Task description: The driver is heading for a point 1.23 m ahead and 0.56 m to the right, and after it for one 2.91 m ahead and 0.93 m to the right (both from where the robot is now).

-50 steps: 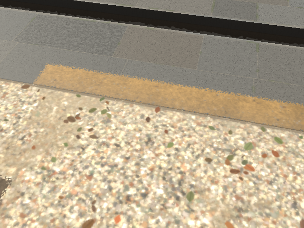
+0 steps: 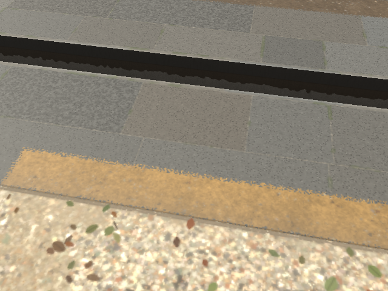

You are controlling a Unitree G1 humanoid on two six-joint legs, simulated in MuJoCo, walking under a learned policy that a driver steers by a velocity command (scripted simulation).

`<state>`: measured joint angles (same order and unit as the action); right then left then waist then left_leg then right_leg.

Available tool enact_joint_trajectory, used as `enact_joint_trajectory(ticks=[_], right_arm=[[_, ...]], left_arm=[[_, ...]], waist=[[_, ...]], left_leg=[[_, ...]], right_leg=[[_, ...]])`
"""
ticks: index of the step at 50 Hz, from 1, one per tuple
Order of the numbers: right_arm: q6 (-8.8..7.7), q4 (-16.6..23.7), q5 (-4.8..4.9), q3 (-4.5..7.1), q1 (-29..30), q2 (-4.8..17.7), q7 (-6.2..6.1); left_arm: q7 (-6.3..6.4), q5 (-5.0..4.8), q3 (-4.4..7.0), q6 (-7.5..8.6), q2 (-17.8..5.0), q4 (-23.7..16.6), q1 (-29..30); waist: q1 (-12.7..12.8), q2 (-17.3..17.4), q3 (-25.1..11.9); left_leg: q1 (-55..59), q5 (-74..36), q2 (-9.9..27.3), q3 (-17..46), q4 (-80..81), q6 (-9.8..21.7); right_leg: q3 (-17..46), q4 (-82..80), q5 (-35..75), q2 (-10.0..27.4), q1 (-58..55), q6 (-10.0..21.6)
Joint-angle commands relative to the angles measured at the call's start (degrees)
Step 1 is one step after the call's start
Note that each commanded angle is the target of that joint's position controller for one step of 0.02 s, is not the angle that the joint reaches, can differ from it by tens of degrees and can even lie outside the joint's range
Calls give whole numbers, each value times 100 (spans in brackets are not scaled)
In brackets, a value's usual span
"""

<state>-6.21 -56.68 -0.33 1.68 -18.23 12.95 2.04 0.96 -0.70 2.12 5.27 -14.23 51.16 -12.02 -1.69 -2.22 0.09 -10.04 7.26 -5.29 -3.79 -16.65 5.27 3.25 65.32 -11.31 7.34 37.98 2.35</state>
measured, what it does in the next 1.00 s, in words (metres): walks ahead, turning right: right foot, then left foot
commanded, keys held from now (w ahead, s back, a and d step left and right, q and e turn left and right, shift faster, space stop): no key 0.02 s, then e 0.40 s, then w+e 0.58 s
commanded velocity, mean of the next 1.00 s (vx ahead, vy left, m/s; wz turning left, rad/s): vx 0.30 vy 0.00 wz -0.45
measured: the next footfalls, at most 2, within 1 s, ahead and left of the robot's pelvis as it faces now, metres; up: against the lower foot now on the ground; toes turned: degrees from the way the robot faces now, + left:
right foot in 0.26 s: +0.29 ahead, -0.15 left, +0.00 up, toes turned -5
left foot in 0.74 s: +0.33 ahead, +0.06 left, +0.00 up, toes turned -22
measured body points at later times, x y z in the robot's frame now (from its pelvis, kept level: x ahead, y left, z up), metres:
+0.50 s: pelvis +0.17 -0.06 -0.01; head +0.21 -0.09 +0.44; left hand +0.35 +0.18 -0.11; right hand +0.26 -0.35 -0.14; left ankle +0.22 +0.10 -0.68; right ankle +0.25 -0.14 -0.74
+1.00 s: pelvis +0.30 -0.05 +0.00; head +0.32 -0.03 +0.45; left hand +0.57 +0.11 -0.10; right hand +0.18 -0.31 -0.11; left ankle +0.29 +0.08 -0.74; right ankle +0.31 -0.26 -0.64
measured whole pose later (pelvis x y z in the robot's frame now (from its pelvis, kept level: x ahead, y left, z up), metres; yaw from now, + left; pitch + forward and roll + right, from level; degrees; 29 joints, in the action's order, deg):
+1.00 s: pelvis +0.30 -0.05 +0.00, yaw -28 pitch +2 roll +0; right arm -5.4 -49.7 -1.1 3.3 -21.8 14.4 -0.9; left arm -0.5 -1.1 5.1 1.3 -17.3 37.6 -13.2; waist -4.0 -3.2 -2.8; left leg -3.9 14.9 1.6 -5.8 -16.6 0.6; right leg 6.4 62.3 -4.1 2.0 43.9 -0.1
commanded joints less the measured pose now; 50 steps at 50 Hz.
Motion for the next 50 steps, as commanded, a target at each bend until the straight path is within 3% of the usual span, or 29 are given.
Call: enact_joint_trajectory(ticks=[1,3,5,8,10,12,13,14,15,16,17,18,19,21,24,26,32,34,36,37,38,39,40,41,42,45,50], right_arm=[[-102,317,-10,105,268,735,-110],[-54,292,-31,99,169,798,-171],[-23,210,-20,102,-19,893,-201],[73,95,16,99,-92,921,-245],[173,114,73,141,76,1013,-314],[287,211,142,170,292,1040,-399],[312,309,55,147,102,968,-428],[244,485,-174,3,-324,584,-406],[159,459,-137,-102,-704,361,-318],[156,505,-3,22,-454,846,-269],[214,630,113,61,24,904,-301],[295,664,62,94,297,892,-378],[383,745,11,152,416,957,-451],[492,831,-33,149,361,774,-504],[479,920,-9,155,491,712,-520],[435,1051,2,183,784,771,-489],[150,1239,75,221,1143,784,-349],[66,1243,131,243,990,793,-312],[12,1081,161,306,411,830,-311],[10,914,128,397,-217,1076,-351],[49,881,9,469,-574,1442,-387],[44,973,-164,545,-306,1712,-321],[9,1133,-88,507,86,1436,-345],[4,1200,19,430,314,1139,-369],[22,1253,48,389,399,1030,-370],[-22,1162,-52,333,193,940,-338],[19,1014,-86,309,-253,957,-293]], left_arm=[[45,75,80,-20,-270,-238,-197],[8,58,35,18,-140,-309,132],[-47,42,-8,26,-50,-366,469],[-143,6,2,-23,-165,-550,768],[-225,41,66,-27,-365,-734,830],[-278,87,214,4,-630,-621,109],[-246,100,376,15,-1060,-512,-447],[-174,166,465,-53,-1576,-603,-773],[-180,206,382,-70,-1404,-702,-910],[-193,165,330,-113,-1055,-870,-644],[-161,111,294,-162,-888,-1023,-132],[-135,69,269,-214,-823,-1112,139],[-115,61,256,-252,-790,-1166,265],[-93,160,290,-302,-866,-1230,298],[2,49,344,-302,-906,-1319,161],[64,5,378,-301,-982,-1373,138],[127,-7,447,-353,-1069,-1436,-93],[108,-12,438,-399,-1034,-1494,-43],[96,-49,387,-461,-890,-1596,193],[84,-64,322,-465,-659,-1703,369],[50,-111,194,-438,-111,-1721,158],[6,-84,256,-316,-452,-2022,347],[-36,-38,323,-257,-781,-1989,325],[-70,-12,365,-257,-860,-1843,141],[-86,15,378,-269,-828,-1719,-19],[-138,-5,334,-272,-567,-1724,65],[-179,-61,297,-305,-442,-1979,547]], waist=[[282,410,375],[176,416,305],[2,469,166],[-76,574,68],[24,695,-22],[407,578,-397],[519,53,-813],[314,-1139,-1401],[257,-1553,-2320],[354,-806,-2224],[284,-314,-1547],[210,192,-1092],[99,181,-881],[-38,-207,-773],[45,-415,-916],[129,-601,-824],[258,-655,-620],[136,-678,-536],[-256,-543,-414],[-510,-237,-471],[-405,932,-711],[-228,1570,-135],[-72,1375,175],[4,1202,249],[58,1062,146],[-30,857,196],[-271,876,383]], left_leg=[[-687,-765,1571,1114,1140,967],[-520,-1848,1420,601,916,752],[-351,-2239,1374,289,724,610],[337,-2495,1629,230,321,520],[796,-2804,1791,257,-221,381],[906,-3140,1587,135,-1386,126],[459,-2407,1142,-142,-2673,-172],[-1423,787,356,-330,-4750,-581],[-2474,3234,-118,521,-6053,-630],[-2723,2860,250,993,-6428,-557],[-2978,2332,459,888,-6269,-538],[-2904,1962,666,858,-5862,-581],[-2611,1745,766,871,-5420,-589],[-2153,1456,632,755,-4838,-644],[-2164,1137,579,760,-3810,-716],[-2222,971,554,821,-3244,-733],[-1665,997,366,770,-2109,-621],[-1117,1091,313,688,-1686,-510],[41,698,443,593,-732,-351],[1068,886,1062,988,-391,-166],[1756,2140,2356,2491,67,198],[1238,3360,3016,4017,616,640],[1025,3517,2972,3842,680,682],[1002,3060,2646,3254,706,473],[1011,2506,2376,2712,695,270],[637,912,1997,1439,807,170],[733,-222,1919,487,774,242]], right_leg=[[-11,-839,895,213,60,-167],[-181,-1891,1466,42,-236,-166],[-390,-2524,1884,-194,-669,-176],[-291,-2966,1677,-326,-701,-76],[-308,-3183,1056,-433,-643,90],[-512,-3789,1035,-729,-1471,307],[-106,-3934,2889,-507,-2475,514],[1683,-3555,5364,804,-4251,1308],[3228,-3952,5274,1611,-5144,2154],[2925,-4163,3871,1271,-4699,1923],[2300,-4325,2835,946,-3977,1581],[1923,-4519,2220,708,-3207,1351],[1763,-4670,1799,524,-2608,1238],[1541,-4819,1662,209,-2018,1192],[1777,-5121,-520,74,-2072,1196],[2119,-5291,-1481,119,-2106,1142],[2465,-5293,-2023,54,-2061,1032],[2555,-5240,-2211,-26,-1799,1005],[2410,-4941,-2396,-352,-1104,753],[2030,-4163,-2420,-670,-215,424],[888,-2293,-2089,-1369,587,100],[720,-1464,-1753,-1205,1681,153],[791,-903,-1292,-873,1874,120],[732,-672,-863,-799,1863,43],[618,-453,-555,-723,1689,-36],[374,133,326,-577,1385,-181],[225,-580,1079,-436,1334,-317]])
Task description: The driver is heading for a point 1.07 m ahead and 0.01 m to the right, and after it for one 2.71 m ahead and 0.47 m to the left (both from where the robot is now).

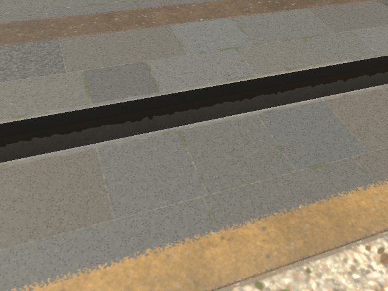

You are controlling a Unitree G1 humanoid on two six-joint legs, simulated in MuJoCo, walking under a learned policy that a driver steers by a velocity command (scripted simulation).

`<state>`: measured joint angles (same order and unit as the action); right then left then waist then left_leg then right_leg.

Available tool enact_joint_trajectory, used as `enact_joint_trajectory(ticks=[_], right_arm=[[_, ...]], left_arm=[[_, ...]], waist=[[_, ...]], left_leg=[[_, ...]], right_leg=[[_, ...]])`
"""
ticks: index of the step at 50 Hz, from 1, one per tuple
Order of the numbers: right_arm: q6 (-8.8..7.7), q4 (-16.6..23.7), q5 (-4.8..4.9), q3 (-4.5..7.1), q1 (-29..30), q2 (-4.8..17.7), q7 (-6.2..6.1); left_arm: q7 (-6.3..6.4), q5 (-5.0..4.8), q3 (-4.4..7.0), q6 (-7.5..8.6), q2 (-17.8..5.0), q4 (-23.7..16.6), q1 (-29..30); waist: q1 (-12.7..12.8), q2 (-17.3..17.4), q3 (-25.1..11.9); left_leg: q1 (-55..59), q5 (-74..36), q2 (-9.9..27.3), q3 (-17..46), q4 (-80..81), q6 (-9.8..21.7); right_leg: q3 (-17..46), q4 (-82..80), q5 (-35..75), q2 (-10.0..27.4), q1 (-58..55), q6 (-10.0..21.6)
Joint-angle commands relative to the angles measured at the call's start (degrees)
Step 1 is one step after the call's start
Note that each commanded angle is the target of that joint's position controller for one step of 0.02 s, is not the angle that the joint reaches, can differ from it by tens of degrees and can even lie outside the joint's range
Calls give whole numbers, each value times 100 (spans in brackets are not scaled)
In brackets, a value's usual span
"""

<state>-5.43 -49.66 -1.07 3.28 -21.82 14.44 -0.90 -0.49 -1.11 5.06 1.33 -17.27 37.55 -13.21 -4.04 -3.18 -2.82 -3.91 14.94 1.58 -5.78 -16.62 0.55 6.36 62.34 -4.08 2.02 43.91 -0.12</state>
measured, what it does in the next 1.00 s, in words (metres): walks ahead: right foot, then left foot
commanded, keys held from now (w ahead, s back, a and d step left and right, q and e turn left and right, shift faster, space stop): w+e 0.14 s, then w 0.86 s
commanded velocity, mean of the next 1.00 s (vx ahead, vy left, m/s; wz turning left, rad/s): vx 0.49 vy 0.00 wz -0.22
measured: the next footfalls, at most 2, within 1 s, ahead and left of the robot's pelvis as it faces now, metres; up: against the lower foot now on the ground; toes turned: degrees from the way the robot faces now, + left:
right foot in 0.26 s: +0.26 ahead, -0.18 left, +0.00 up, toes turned -11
left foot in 0.78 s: +0.62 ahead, -0.02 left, +0.00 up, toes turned -9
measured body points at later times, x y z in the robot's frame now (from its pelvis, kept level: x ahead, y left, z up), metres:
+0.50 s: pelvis +0.25 -0.10 +0.00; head +0.27 -0.11 +0.45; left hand +0.39 +0.15 -0.11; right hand +0.33 -0.39 -0.11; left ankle +0.35 +0.07 -0.66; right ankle +0.22 -0.17 -0.75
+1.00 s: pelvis +0.54 -0.08 +0.00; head +0.57 -0.07 +0.44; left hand +0.72 +0.16 -0.12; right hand +0.56 -0.36 -0.12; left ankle +0.58 -0.01 -0.75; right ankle +0.53 -0.25 -0.66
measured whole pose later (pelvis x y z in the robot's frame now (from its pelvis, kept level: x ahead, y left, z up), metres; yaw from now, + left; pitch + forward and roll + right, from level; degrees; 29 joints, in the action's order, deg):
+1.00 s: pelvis +0.54 -0.08 +0.00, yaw -11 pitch +1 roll +0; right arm -5.6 -46.1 -0.4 2.5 -17.4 14.5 2.1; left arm 0.2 -0.8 3.4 3.4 -16.4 44.0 -13.0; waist -1.8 -2.4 1.1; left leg -13.8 8.8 -3.3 -3.5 -21.3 4.6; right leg 2.7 63.0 -14.5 5.5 33.9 1.5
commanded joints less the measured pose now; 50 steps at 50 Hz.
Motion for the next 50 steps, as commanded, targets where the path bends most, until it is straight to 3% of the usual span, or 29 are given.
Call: enact_joint_trajectory(ticks=[1,5,8,10,11,12,13,14,15,16,17,18,19,21,23,28,31,34,37,38,39,40,41,42,43,44,46,48,50], right_arm=[[-40,303,-4,149,83,846,-2],[33,207,90,179,-135,1041,-22],[115,109,204,215,-261,1143,8],[154,60,268,257,-255,1311,16],[174,41,279,275,-212,1399,1],[173,47,286,240,-182,1340,-20],[100,236,152,137,-150,1110,-17],[-70,468,43,-150,-810,286,110],[-240,418,308,29,-147,934,155],[-271,669,455,85,484,1069,145],[-270,686,355,52,635,950,87],[-228,632,225,82,635,928,58],[-148,583,201,97,404,884,77],[-5,524,192,83,186,681,98],[75,609,132,74,414,606,82],[-5,923,113,-17,1497,431,164],[-53,1109,184,-54,2070,420,266],[-78,1301,186,-21,2329,562,362],[-90,1264,168,61,1896,757,384],[-84,1093,150,159,1242,905,355],[-72,880,112,267,306,1191,303],[-64,819,1,390,-353,1762,273],[-49,681,117,320,-662,1459,318],[-43,733,175,211,-315,1118,307],[-16,828,165,157,180,969,285],[-13,862,122,107,567,827,288],[-77,895,43,46,865,623,307],[-136,815,72,68,816,671,302],[-152,715,69,112,704,800,261]], left_arm=[[-68,-22,-15,90,-102,-676,797],[-253,-37,-116,116,89,-932,1431],[-362,-64,-145,127,115,-1077,1635],[-369,-21,-71,132,-38,-1074,1357],[-347,-10,49,130,-251,-925,728],[-274,-21,222,116,-548,-621,-289],[-130,15,376,46,-1021,-404,-1245],[-106,5,382,108,-1596,-375,-1144],[-107,74,250,149,-1015,-344,-1420],[-135,98,155,205,-806,-242,-1093],[-139,41,93,231,-649,-246,-645],[-154,54,30,252,-460,-277,-274],[-158,104,-12,283,-330,-299,-73],[-152,91,1,375,-353,-206,34],[-128,97,18,445,-438,-64,-12],[-6,72,16,403,-530,225,-360],[14,11,56,382,-704,424,-705],[43,-31,89,316,-772,603,-863],[82,-10,124,227,-883,675,-757],[82,11,106,188,-873,678,-659],[98,70,17,173,-686,633,-681],[63,116,-158,261,-106,542,-1490],[17,38,-213,372,-62,667,-1578],[-13,-111,-71,432,-623,556,-1014],[-7,-145,-76,454,-669,371,-445],[20,-62,-84,437,-585,310,-159],[49,20,-45,319,-454,396,-393],[72,34,-62,227,-287,501,-592],[119,62,-60,194,-250,437,-310]], waist=[[-77,991,718],[-302,925,991],[-261,896,1095],[70,1090,782],[501,1129,359],[1045,986,-224],[1412,336,-988],[710,-1184,-1922],[1198,-428,-2197],[1127,-385,-1181],[865,20,-657],[632,69,-307],[400,-46,-197],[197,-24,-70],[161,50,192],[521,44,563],[763,37,700],[761,12,755],[459,-164,417],[89,-116,-16],[-295,72,-743],[-108,1290,-1780],[-206,2030,-2362],[-259,1404,-1491],[-150,909,-734],[45,548,-194],[403,746,23],[510,779,64],[494,695,230]], left_leg=[[154,-1104,1239,542,763,700],[411,-1250,1443,177,753,699],[694,-1884,1597,-17,529,669],[736,-4160,1636,-211,-121,637],[721,-5302,1577,-352,-917,576],[214,-5557,1396,-551,-2064,437],[-1453,-3327,1164,-516,-3851,227],[-3611,1865,106,125,-5833,-64],[-3947,1730,161,1080,-6383,11],[-4286,1224,378,942,-6364,85],[-4074,699,622,910,-5936,99],[-3781,407,744,882,-5593,62],[-3407,165,847,944,-5420,52],[-3175,-51,847,870,-5160,-45],[-3375,-426,843,840,-4758,-166],[-3443,-2088,619,684,-2700,-173],[-3340,-2385,430,620,-1934,-74],[-3571,-1890,355,719,-1524,141],[-2779,-1157,56,479,-1348,386],[-1833,-1207,-176,261,-1246,544],[-261,-1577,135,548,-1487,783],[2152,-1118,1667,2929,-1467,1672],[2805,-77,2131,4993,-327,2039],[2231,700,1957,4420,-151,1673],[1281,594,1761,3619,-36,1441],[348,94,1549,3025,142,1351],[-532,-631,1204,2389,450,1254],[-789,-1084,1098,1966,690,1344],[-774,-1564,1075,1666,828,1391]], right_leg=[[-170,-618,468,129,642,-74],[-656,-1701,446,205,314,27],[-952,-2265,-247,107,-103,288],[-1231,-2544,-830,-277,-1113,586],[-1319,-2819,-791,-522,-2033,776],[-1302,-3268,-215,-697,-3578,994],[68,-3043,28,270,-5680,1284],[3315,-3678,-772,1934,-7295,2336],[3666,-4296,-924,2006,-7015,2226],[2554,-4307,-172,1739,-6234,1895],[1797,-4355,361,1457,-5267,1679],[1260,-4494,745,1192,-4505,1575],[947,-4706,852,1022,-4023,1534],[685,-5072,1010,947,-3564,1599],[385,-5271,1282,906,-3306,1603],[-181,-5385,1101,626,-3344,1323],[-90,-5367,571,825,-3687,1290],[63,-5046,764,1153,-4434,1199],[32,-4364,2237,1167,-4814,988],[-162,-3529,3174,930,-4724,874],[-406,-2194,2800,608,-4006,677],[-618,201,365,-203,-1817,256],[46,1259,-2861,-708,-708,167],[245,1712,-2667,-306,-102,241],[-4,1495,-2132,12,-12,295],[-133,1071,-1692,251,-191,300],[-105,551,-1214,515,-855,278],[-198,286,-1015,549,-999,185],[-232,-213,-585,602,-702,54]])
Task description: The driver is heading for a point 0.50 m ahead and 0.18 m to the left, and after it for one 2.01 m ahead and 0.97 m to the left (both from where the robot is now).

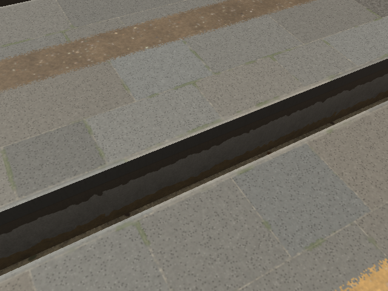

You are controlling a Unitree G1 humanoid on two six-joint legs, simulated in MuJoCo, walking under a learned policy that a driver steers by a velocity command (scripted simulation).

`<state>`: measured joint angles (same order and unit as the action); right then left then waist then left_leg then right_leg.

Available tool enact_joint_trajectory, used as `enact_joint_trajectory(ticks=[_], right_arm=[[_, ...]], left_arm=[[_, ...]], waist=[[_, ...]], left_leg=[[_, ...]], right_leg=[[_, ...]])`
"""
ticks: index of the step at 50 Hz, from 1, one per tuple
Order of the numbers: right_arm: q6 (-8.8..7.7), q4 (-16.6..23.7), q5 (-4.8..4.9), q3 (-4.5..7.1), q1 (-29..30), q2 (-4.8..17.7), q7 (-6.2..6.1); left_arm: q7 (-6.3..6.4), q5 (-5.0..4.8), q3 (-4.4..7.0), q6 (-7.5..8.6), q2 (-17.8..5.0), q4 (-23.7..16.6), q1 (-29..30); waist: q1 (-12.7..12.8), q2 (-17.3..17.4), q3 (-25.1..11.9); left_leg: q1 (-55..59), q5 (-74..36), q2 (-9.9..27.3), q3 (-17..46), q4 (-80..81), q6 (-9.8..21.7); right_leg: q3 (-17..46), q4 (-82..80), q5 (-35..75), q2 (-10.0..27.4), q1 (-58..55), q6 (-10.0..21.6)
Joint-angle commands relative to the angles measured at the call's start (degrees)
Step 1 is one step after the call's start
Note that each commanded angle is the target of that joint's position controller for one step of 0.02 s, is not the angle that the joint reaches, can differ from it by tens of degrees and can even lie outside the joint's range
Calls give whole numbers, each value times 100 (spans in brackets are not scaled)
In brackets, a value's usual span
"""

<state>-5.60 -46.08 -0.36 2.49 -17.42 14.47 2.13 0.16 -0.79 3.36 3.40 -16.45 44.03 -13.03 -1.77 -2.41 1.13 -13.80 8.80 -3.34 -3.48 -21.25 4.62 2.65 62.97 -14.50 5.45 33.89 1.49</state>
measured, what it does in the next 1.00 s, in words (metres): walks ahead, turning left: right foot, then left foot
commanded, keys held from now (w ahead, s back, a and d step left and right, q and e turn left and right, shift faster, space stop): w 0.20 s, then w+q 0.22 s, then q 0.58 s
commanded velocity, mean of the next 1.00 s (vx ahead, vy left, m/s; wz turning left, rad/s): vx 0.32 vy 0.00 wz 0.34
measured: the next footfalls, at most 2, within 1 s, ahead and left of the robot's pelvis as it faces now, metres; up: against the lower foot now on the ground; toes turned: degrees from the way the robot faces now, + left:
right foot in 0.34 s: +0.35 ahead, -0.16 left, +0.00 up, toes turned +1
left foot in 0.76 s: +0.47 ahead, +0.10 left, +0.00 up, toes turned +18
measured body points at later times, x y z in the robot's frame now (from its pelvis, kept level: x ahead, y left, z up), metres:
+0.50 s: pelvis +0.26 -0.06 -0.01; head +0.29 -0.07 +0.44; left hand +0.35 +0.22 -0.11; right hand +0.37 -0.33 -0.14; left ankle +0.20 +0.08 -0.65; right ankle +0.31 -0.16 -0.74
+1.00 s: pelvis +0.37 -0.02 -0.01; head +0.41 +0.03 +0.44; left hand +0.42 +0.30 -0.13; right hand +0.61 -0.22 -0.09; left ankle +0.43 +0.08 -0.74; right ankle +0.44 -0.18 -0.67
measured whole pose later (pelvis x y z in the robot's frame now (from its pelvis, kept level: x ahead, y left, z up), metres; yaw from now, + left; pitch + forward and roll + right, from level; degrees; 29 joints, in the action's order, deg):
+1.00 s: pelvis +0.37 -0.02 -0.01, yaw +23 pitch +2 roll -2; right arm 2.9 -32.6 -0.5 3.6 -12.3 15.6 -0.9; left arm 1.3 -0.2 4.3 -1.0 -17.4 45.3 -2.7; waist -1.4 -1.0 4.6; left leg -23.8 4.7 -3.9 4.2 -26.9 4.2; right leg 4.3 61.2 -23.0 0.0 30.9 -2.8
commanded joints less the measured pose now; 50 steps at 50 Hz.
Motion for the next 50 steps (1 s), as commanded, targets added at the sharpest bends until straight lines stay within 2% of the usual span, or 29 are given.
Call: enact_joint_trajectory(ticks=[1,6,11,14,15,16,17,18,19,20,21,22,23,26,28,30,32,35,37,38,39,40,41,42,43,44,46,47,50], right_arm=[[-118,308,4,207,176,833,-72],[-31,127,76,236,-132,934,-166],[103,-136,146,266,-553,1009,-175],[207,-187,195,311,-481,1133,-237],[259,-155,215,320,-318,1185,-244],[280,-124,207,267,-258,1044,-254],[260,38,109,129,-217,691,-255],[150,122,140,-42,-1026,64,-232],[100,35,262,104,-791,678,-232],[114,196,332,215,-310,953,-231],[143,306,303,223,-15,916,-260],[192,371,232,252,145,853,-283],[279,349,210,275,0,752,-295],[549,430,190,287,-289,510,-358],[645,611,139,262,-91,418,-371],[658,736,111,212,78,322,-293],[693,905,87,219,335,355,-203],[871,1199,47,276,520,517,-134],[930,1262,12,367,250,629,-104],[902,1184,-1,487,-174,868,-158],[870,1279,-36,666,-470,1570,-294],[813,1479,-172,636,-258,1894,-230],[760,1597,-95,523,-64,1449,-138],[706,1644,-33,434,238,1191,-109],[708,1613,66,404,395,1051,-145],[733,1654,91,372,590,970,-191],[764,1793,-64,367,744,995,-282],[764,1815,-75,366,712,980,-317],[799,1762,17,392,446,1032,-405]], left_arm=[[64,50,104,-8,-306,-258,-122],[-12,32,47,56,-121,-399,718],[-147,-3,17,132,-127,-633,1403],[-218,-17,84,234,-321,-671,1253],[-207,-5,151,265,-437,-568,811],[-166,35,286,289,-700,-318,-2],[-99,136,403,297,-1141,-180,-1051],[-95,160,469,242,-1487,-78,-1302],[-94,108,321,206,-911,-113,-1372],[-76,78,231,174,-665,-101,-1050],[-74,79,172,161,-503,-153,-661],[-75,115,116,166,-354,-172,-279],[-62,200,90,205,-288,-174,-59],[-20,233,141,253,-405,-106,307],[55,232,174,212,-513,-70,453],[127,201,194,132,-601,-47,494],[174,126,219,71,-694,-13,449],[134,-82,275,-28,-819,48,475],[127,-163,308,-101,-874,47,612],[113,-133,289,-131,-757,102,461],[105,36,223,-147,-579,8,380],[31,158,120,-184,-386,-172,-29],[-18,29,187,-248,-652,-40,151],[-11,-68,218,-302,-735,-106,427],[49,3,228,-343,-668,-57,495],[108,69,251,-382,-693,-51,561],[109,85,258,-419,-653,-31,527],[116,69,239,-419,-590,-20,516],[165,68,174,-437,-443,-85,711]], waist=[[216,571,-106],[-93,582,86],[-360,553,353],[-124,658,227],[190,691,35],[557,595,-555],[953,92,-1502],[597,-1406,-2228],[854,-979,-2133],[828,-742,-1278],[694,-368,-861],[523,-301,-454],[311,-388,-307],[-18,-420,-185],[-64,-382,-149],[7,-413,-240],[127,-399,-329],[157,-285,-307],[-46,-194,-450],[-210,118,-681],[-290,1411,-897],[120,2306,-1624],[-97,1544,-1870],[-13,1172,-1284],[108,570,-869],[200,623,-686],[290,844,-702],[288,862,-753],[165,872,-804]], left_leg=[[309,-1097,1558,1324,1330,974],[582,-1097,1332,755,1354,720],[1199,-1126,1625,902,992,776],[1468,-1440,1802,1247,506,686],[1396,-2169,1697,1236,28,594],[1137,-2602,1346,1010,-898,414],[30,-1355,939,719,-2639,128],[-2173,2251,32,545,-4511,-272],[-2742,2558,251,1201,-5203,-284],[-3115,2158,495,1083,-5411,-285],[-2994,1678,738,954,-5249,-295],[-2777,1349,836,955,-4969,-347],[-2358,1192,923,974,-4816,-405],[-1919,1017,834,778,-4415,-592],[-1826,397,835,615,-3653,-665],[-1464,-349,781,390,-2846,-630],[-1313,-558,740,280,-2389,-580],[-1277,-81,707,199,-1907,-343],[-751,-207,466,-76,-1307,-66],[27,-913,261,-51,-918,165],[910,-3920,1274,1549,-599,699],[1811,-3763,2456,3828,-196,1944],[1516,-2149,2360,3786,161,1799],[1073,-1296,2137,3264,234,1475],[608,-454,1804,2874,319,1107],[231,-129,1569,2592,385,894],[-148,-394,1294,2349,418,812],[-89,-582,1240,2300,392,824],[231,-390,1231,2481,325,875]], right_leg=[[127,-572,741,280,466,-164],[-54,-2199,1993,136,365,-223],[-157,-2998,1691,-58,395,-111],[-157,-3413,1053,-232,-97,49],[-294,-3618,1008,-408,-777,132],[-364,-3681,1192,-452,-1998,282],[703,-3435,1440,619,-3780,696],[3111,-3863,655,1925,-5587,1541],[3527,-4282,-209,1870,-5369,1480],[2663,-4391,-299,1691,-4745,1224],[2053,-4543,-157,1471,-4018,1068],[1525,-4705,655,1273,-3325,999],[1007,-4794,1690,1148,-2829,958],[-68,-4776,3915,1008,-2210,986],[-566,-4784,4092,900,-2104,955],[-976,-4655,3902,759,-2095,898],[-1063,-4444,3743,878,-2293,894],[-965,-3899,3397,1176,-2555,810],[-1096,-3157,3432,1082,-2581,571],[-1255,-2244,3303,706,-2390,307],[-1486,-353,1294,33,-1384,-174],[-600,1247,-2707,-902,36,-426],[260,1626,-2477,-656,195,-328],[193,1600,-2059,-570,406,-227],[203,1212,-1570,-442,408,-222],[218,784,-1215,-364,231,-245],[130,506,-814,-481,-235,-334],[140,220,-765,-523,-297,-379],[254,-649,-724,-556,-262,-538]])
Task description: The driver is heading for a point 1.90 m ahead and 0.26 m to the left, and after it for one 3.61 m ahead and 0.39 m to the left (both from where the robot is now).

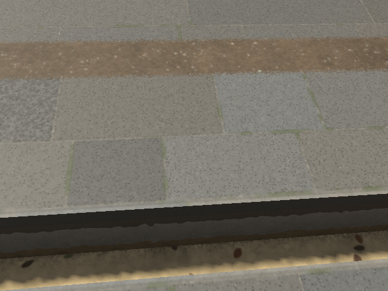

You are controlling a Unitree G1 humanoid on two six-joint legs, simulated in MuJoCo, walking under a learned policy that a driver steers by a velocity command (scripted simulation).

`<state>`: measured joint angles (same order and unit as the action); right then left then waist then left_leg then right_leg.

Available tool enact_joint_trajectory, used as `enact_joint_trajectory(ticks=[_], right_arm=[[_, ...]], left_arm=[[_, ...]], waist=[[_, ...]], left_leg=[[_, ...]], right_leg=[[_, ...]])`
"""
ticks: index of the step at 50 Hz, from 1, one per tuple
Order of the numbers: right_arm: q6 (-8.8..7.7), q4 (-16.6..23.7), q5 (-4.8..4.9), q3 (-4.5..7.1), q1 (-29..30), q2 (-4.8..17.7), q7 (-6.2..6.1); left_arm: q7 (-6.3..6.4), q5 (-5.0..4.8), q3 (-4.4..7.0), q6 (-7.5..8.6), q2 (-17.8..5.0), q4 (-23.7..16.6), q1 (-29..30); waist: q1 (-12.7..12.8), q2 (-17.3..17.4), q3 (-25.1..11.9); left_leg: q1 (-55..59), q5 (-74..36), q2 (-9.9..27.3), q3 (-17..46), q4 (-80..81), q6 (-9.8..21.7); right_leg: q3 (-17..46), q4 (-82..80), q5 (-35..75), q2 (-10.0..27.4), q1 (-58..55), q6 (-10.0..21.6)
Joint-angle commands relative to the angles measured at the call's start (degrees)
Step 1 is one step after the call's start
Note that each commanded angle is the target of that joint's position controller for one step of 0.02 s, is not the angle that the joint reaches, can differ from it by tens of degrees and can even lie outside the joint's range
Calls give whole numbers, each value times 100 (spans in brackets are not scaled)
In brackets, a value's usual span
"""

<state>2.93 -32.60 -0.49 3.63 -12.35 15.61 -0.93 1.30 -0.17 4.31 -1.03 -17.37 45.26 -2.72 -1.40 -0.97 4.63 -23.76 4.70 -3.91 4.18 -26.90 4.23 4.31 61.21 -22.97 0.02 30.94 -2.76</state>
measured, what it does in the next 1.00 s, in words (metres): steps on the spot, turning left: right foot, then left foot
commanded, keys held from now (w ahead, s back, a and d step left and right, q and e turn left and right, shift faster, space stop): q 0.34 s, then no key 0.66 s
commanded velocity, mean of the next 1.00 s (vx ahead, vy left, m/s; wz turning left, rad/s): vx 0.01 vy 0.00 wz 0.33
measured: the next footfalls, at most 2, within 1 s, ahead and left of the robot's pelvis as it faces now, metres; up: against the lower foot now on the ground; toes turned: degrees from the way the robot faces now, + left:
right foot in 0.24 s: +0.09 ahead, -0.16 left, +0.00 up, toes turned +15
left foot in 0.64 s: -0.01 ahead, +0.09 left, +0.00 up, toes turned +14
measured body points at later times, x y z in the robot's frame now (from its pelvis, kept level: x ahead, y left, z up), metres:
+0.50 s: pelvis +0.01 -0.06 +0.01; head +0.04 -0.07 +0.46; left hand +0.06 +0.24 -0.09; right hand +0.21 -0.31 -0.10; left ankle -0.04 +0.09 -0.66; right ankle +0.05 -0.17 -0.73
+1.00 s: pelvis +0.00 -0.02 +0.00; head +0.01 -0.02 +0.45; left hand +0.00 +0.27 -0.12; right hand +0.21 -0.20 -0.11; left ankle -0.04 +0.08 -0.73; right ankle +0.05 -0.17 -0.73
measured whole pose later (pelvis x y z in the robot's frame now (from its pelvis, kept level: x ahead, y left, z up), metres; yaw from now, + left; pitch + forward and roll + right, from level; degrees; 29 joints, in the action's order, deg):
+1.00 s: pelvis +0.00 -0.02 +0.00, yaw +18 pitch -1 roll +0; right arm 1.9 -39.6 -0.9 1.1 -11.3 11.7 0.5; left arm 0.2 0.5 2.7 -0.7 -15.4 45.8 -13.8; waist 1.8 -0.2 1.8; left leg -11.4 16.5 -2.2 3.2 -29.1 1.1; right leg -2.2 28.0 -14.9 4.6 11.7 -3.5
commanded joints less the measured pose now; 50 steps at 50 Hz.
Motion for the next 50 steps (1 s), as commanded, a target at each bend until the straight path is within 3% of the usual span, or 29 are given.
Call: enact_joint_trajectory(ticks=[1,5,9,11,12,13,14,15,16,17,18,21,24,27,28,30,31,32,33,34,35,36,39,50], right_arm=[[-34,427,41,286,-72,940,-124],[70,528,11,336,-17,1031,-144],[132,572,80,362,-20,1045,-108],[155,621,185,371,174,1044,-108],[151,611,224,352,110,985,-108],[151,620,199,291,-45,752,-107],[103,783,255,339,46,820,-109],[34,579,94,461,-186,1215,-84],[42,367,114,516,-334,1306,-46],[112,187,128,486,-481,1137,-61],[151,126,105,436,-504,990,-64],[129,207,177,286,-197,700,-40],[90,273,138,163,144,497,-61],[37,253,113,53,207,363,-11],[17,197,141,69,149,437,0],[-14,-41,124,80,-226,432,13],[-19,-98,61,74,-304,466,6],[-9,-36,35,102,-325,712,-27],[18,22,-15,179,-82,1183,-60],[-7,42,-52,87,139,743,10],[-42,59,-79,21,284,501,72],[-69,0,-109,11,249,474,97],[-167,-107,-52,-29,159,454,132],[-185,-399,-34,-55,174,278,121]], left_arm=[[64,-8,67,9,-349,-235,-256],[25,-47,67,61,-411,-252,-225],[-107,-44,75,168,-475,-247,-380],[-175,-10,101,197,-467,-133,-765],[-170,50,148,189,-573,-64,-969],[-144,159,227,155,-929,-94,-1163],[-153,274,317,144,-1395,-126,-961],[-130,321,262,180,-1136,-388,-448],[-79,245,175,180,-797,-519,-89],[-49,166,117,167,-605,-595,71],[-31,77,78,144,-502,-617,17],[-18,103,51,85,-503,-615,-340],[-14,70,89,39,-606,-566,-685],[-53,-8,154,-14,-810,-561,-654],[-59,-43,165,-31,-848,-531,-733],[-65,-153,126,-45,-780,-477,-710],[-75,-193,85,-10,-660,-384,-894],[-103,-89,23,57,-484,-365,-1014],[-172,110,-70,156,-198,-448,-1164],[-161,135,-101,177,-208,-467,-891],[-163,113,-68,174,-365,-497,-671],[-163,107,-63,165,-375,-484,-589],[-156,94,-54,102,-381,-455,-749],[-64,67,-34,99,-358,-252,-1149]], waist=[[92,767,-1147],[1,1034,-981],[-35,1085,-948],[185,1003,-972],[242,839,-979],[203,32,-1019],[58,-1747,-573],[-71,-1262,-491],[-217,-856,-504],[-262,-669,-488],[-171,-602,-456],[82,-566,-432],[350,-804,-584],[413,-1097,-648],[431,-1131,-663],[207,-963,-683],[159,-777,-687],[216,-323,-937],[571,886,-1031],[365,1136,-1010],[300,937,-798],[232,855,-712],[253,767,-431],[283,208,-437]], left_leg=[[1217,337,1273,1807,907,899],[971,1321,1192,2210,1021,853],[981,1466,1140,2635,936,753],[709,1659,939,2622,748,530],[384,1975,698,2453,534,308],[-250,2616,199,1859,-589,-9],[-1122,3037,-712,532,-2014,-256],[-1119,2795,-298,762,-3172,-433],[-1026,2413,-250,676,-3671,-501],[-1017,2156,-237,586,-4040,-603],[-1141,1980,-208,587,-4463,-686],[-1232,1900,-156,349,-4349,-878],[-1054,1991,80,314,-2936,-986],[-7,2354,281,-255,-1557,-955],[215,2168,264,-361,-1171,-932],[958,965,217,-491,186,-742],[1464,224,259,-358,830,-580],[2161,-787,725,288,725,-399],[2200,-1702,1391,987,303,34],[1493,-877,1447,1043,429,372],[1385,-79,1185,921,500,286],[1310,303,1012,818,525,135],[1077,388,907,774,581,-1],[1125,287,675,558,467,-64]], right_leg=[[117,-730,152,-21,-42,-124],[131,-1451,152,-109,-413,-86],[111,-2289,149,-172,-864,99],[-26,-3257,720,-171,-1543,258],[7,-3730,1044,63,-2024,382],[945,-4170,950,1146,-2501,751],[2379,-4737,1488,2095,-1962,1466],[2389,-4679,1681,2258,-1687,1661],[1730,-4533,1739,1908,-1664,1444],[1201,-4446,1735,1556,-1738,1246],[1014,-4389,1864,1470,-1885,1266],[600,-4352,2259,1303,-2264,1473],[567,-4149,2309,1347,-2885,1499],[402,-4045,2625,1365,-2475,1503],[452,-3979,2806,1395,-2435,1517],[403,-3725,3105,1344,-2232,1374],[350,-3673,2924,1259,-2011,1127],[169,-3443,2222,1037,-1645,706],[-455,-3100,1031,439,-1282,271],[-494,-3285,542,388,-1702,61],[-533,-3316,864,358,-1747,-24],[-589,-3302,1050,341,-1765,-35],[-513,-3409,1289,409,-1814,24],[-534,-3577,1437,485,-2001,-9]])
Keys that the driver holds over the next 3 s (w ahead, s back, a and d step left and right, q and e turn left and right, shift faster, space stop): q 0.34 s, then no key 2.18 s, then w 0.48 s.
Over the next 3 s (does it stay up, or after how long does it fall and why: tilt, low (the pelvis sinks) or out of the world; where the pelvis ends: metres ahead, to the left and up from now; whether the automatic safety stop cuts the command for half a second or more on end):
stays up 0.12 0.02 0.00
